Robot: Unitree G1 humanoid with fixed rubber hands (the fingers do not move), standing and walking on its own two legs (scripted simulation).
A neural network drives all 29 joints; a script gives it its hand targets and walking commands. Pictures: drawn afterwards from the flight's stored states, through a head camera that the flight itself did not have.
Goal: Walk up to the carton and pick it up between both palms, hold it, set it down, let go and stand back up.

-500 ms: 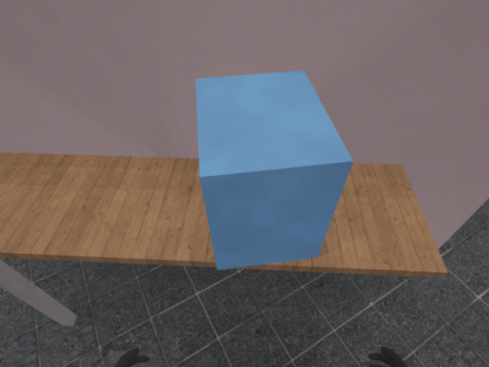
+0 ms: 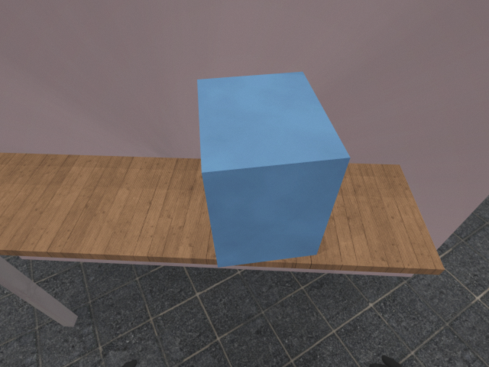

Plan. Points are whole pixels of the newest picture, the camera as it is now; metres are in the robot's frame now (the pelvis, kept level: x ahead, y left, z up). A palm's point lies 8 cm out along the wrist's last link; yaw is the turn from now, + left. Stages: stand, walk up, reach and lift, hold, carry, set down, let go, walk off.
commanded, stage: stand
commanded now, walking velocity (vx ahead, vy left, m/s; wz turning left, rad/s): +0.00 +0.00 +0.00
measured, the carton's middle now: (259, 171) +0.48 +0.01 +0.05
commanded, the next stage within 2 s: none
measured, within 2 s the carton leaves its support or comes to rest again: neither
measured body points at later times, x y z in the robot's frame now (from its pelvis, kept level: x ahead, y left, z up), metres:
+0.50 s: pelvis -0.02 +0.00 +0.00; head -0.02 +0.00 +0.45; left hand +0.07 +0.25 -0.13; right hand +0.09 -0.24 -0.13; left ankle +0.00 +0.12 -0.71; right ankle +0.00 -0.12 -0.71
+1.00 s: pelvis -0.02 +0.00 +0.00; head -0.02 +0.00 +0.45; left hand +0.05 +0.25 -0.14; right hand +0.07 -0.25 -0.14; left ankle +0.00 +0.12 -0.71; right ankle +0.00 -0.12 -0.71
